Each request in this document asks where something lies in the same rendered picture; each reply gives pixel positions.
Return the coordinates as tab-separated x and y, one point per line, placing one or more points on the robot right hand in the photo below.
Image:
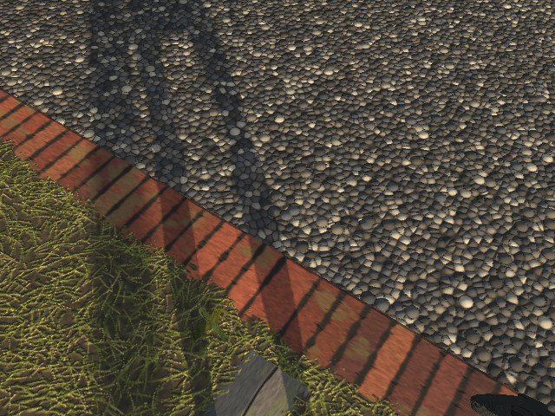
508	405

